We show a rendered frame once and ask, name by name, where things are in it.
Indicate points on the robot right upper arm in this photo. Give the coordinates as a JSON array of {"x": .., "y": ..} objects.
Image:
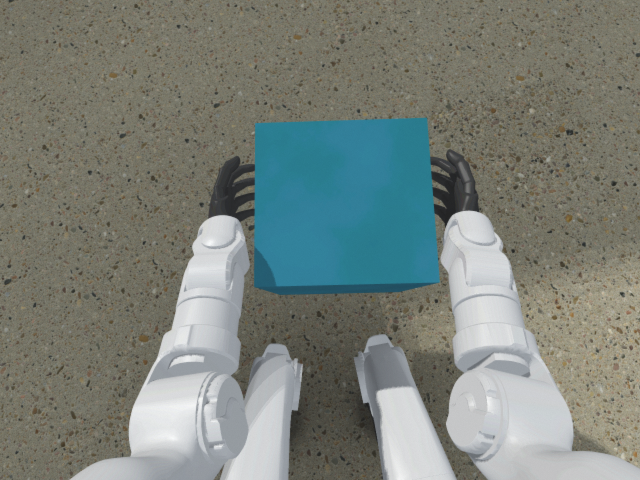
[{"x": 518, "y": 428}]

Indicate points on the right robot thigh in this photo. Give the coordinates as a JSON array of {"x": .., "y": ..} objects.
[{"x": 409, "y": 446}]

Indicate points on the left robot forearm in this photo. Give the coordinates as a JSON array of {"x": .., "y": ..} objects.
[{"x": 203, "y": 337}]

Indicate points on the robot left upper arm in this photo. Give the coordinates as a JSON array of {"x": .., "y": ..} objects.
[{"x": 182, "y": 428}]

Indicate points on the robot left hand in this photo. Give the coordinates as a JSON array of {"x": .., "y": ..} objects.
[{"x": 222, "y": 200}]

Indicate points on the right robot forearm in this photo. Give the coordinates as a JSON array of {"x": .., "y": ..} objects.
[{"x": 490, "y": 330}]

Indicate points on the carton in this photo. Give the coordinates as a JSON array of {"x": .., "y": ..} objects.
[{"x": 344, "y": 207}]

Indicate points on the right robot foot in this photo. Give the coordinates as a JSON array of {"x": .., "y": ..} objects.
[{"x": 367, "y": 404}]

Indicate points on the robot right hand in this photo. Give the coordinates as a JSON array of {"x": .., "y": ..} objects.
[{"x": 462, "y": 195}]

